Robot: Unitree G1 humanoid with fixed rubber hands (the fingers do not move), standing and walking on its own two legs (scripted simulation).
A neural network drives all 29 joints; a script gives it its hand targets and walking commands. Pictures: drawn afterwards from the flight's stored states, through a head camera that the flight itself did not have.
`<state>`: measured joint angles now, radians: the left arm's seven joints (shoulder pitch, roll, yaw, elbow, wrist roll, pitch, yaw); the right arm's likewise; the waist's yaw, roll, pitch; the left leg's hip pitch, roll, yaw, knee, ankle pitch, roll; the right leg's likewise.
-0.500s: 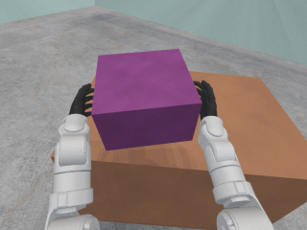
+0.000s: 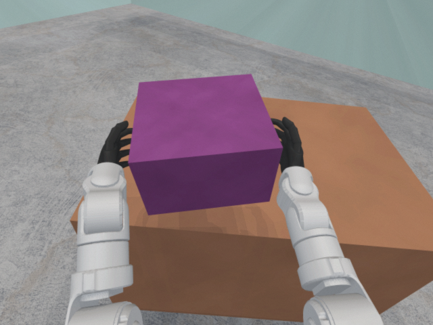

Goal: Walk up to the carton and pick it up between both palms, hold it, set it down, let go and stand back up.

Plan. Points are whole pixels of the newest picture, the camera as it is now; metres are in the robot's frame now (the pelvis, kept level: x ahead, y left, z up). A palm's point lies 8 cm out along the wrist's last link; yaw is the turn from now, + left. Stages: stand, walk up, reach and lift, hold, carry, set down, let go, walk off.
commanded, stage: hold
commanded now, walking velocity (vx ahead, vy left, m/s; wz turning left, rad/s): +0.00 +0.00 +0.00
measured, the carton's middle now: (202, 140) +0.43 +0.00 +0.16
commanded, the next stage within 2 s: none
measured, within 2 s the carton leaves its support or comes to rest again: neither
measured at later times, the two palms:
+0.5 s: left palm (111, 164) +0.36 +0.16 +0.16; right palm (291, 161) +0.36 -0.16 +0.16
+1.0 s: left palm (110, 161) +0.35 +0.16 +0.17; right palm (295, 158) +0.35 -0.16 +0.18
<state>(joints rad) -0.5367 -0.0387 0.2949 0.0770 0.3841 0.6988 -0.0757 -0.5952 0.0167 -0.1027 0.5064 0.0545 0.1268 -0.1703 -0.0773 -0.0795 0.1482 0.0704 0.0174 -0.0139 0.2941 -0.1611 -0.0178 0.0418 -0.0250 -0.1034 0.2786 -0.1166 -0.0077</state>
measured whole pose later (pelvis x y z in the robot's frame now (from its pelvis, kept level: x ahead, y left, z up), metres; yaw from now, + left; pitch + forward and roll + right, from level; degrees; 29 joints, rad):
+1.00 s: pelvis +0.00 +0.00 +0.00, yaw +0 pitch -13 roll +0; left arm -0.51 -0.04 0.27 0.05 0.38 0.69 -0.09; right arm -0.58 -0.01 -0.07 0.48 0.08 0.13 -0.17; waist -0.08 -0.07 0.13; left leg 0.09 0.03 -0.01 0.30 -0.17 -0.02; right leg 0.07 -0.02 -0.11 0.27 -0.12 -0.01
